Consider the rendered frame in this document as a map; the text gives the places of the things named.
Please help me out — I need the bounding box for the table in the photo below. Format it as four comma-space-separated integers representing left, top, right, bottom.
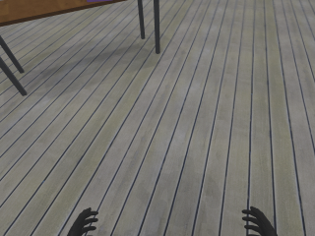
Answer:
0, 0, 160, 96

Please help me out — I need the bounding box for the right robot hand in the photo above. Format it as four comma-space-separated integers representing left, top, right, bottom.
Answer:
242, 206, 278, 236

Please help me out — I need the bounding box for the left robot hand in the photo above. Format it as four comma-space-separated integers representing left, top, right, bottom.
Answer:
67, 207, 98, 236

